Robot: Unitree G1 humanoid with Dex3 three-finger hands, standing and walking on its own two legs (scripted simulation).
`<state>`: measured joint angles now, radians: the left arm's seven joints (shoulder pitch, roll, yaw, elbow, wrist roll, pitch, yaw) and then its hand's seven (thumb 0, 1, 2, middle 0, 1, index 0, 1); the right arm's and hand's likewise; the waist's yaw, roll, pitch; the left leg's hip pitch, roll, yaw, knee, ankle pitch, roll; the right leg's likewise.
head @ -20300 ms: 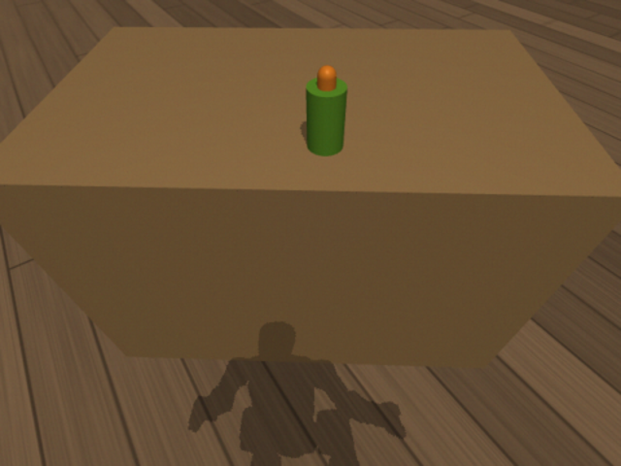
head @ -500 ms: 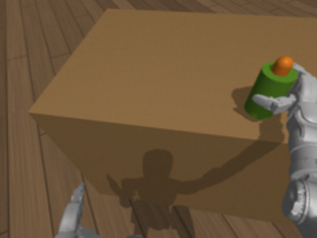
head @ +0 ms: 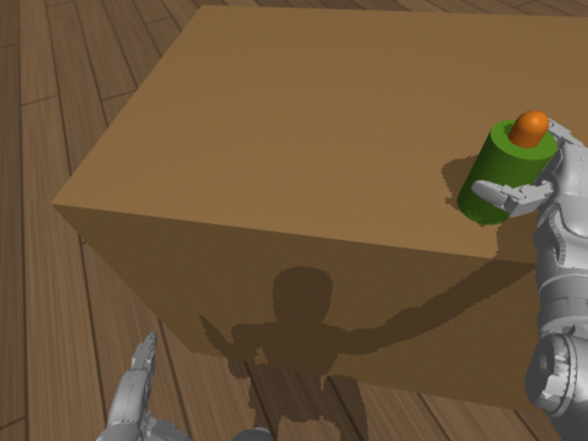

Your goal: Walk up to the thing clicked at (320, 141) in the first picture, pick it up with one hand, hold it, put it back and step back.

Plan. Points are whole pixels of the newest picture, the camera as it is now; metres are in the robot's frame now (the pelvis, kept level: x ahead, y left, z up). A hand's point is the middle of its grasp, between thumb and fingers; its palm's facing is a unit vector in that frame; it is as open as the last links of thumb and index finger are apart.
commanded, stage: lower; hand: right
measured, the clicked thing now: (506, 165) +0.46 -0.20 +0.13
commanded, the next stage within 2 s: loosen in 0.06 s
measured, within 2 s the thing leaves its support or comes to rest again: rests again in 0.40 s
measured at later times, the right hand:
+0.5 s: hand (516, 166) +0.47 -0.22 +0.12, palm faces +0.19 +0.98 +0.01, open 10.6 cm
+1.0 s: hand (520, 159) +0.47 -0.23 +0.13, palm faces +0.19 +0.98 +0.01, open 14.0 cm
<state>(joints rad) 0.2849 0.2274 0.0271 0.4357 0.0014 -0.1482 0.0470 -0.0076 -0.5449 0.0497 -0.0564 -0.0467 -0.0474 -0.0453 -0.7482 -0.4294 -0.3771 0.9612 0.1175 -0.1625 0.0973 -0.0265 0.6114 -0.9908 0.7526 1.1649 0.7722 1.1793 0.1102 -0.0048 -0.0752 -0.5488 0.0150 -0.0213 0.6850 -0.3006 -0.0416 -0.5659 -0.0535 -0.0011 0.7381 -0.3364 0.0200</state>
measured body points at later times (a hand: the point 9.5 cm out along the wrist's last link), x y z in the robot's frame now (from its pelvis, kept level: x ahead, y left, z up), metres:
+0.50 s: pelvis +0.00 +0.00 -0.01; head +0.05 -0.01 +0.44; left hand +0.15 +0.26 -0.06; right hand +0.45 -0.27 +0.12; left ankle +0.02 +0.15 -0.71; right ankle +0.02 -0.13 -0.71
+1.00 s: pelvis +0.00 +0.00 +0.00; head +0.05 -0.01 +0.44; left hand +0.15 +0.27 -0.05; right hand +0.46 -0.28 +0.13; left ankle +0.02 +0.15 -0.71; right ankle +0.02 -0.13 -0.71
